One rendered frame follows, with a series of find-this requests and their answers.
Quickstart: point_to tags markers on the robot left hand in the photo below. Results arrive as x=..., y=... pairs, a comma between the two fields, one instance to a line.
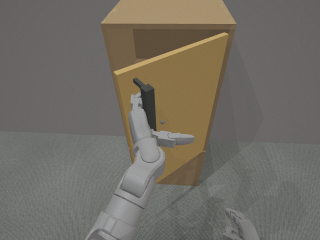
x=140, y=129

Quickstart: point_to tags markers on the handle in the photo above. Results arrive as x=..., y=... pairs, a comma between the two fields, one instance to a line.
x=148, y=102

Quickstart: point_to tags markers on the cupboard door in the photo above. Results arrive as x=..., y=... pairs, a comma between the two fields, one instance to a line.
x=185, y=82

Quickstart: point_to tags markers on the robot right hand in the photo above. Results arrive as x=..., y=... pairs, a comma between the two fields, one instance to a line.
x=246, y=230

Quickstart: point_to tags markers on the left robot forearm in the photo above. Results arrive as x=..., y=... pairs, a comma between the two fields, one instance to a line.
x=120, y=218

